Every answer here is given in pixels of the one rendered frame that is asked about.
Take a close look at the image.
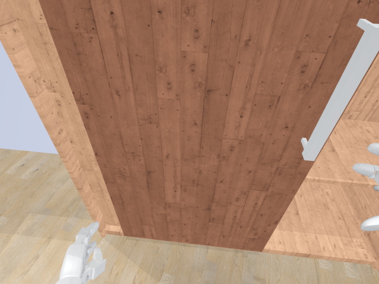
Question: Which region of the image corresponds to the robot right hand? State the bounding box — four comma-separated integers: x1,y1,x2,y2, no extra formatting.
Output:
352,143,379,231

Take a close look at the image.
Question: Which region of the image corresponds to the wardrobe door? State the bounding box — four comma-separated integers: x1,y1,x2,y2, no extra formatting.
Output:
39,0,379,252
7,0,121,226

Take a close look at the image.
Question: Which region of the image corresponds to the robot left hand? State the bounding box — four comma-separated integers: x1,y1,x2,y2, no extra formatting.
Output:
59,221,106,284

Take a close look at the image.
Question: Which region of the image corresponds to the handle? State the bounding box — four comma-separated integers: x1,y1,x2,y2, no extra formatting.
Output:
301,19,379,161

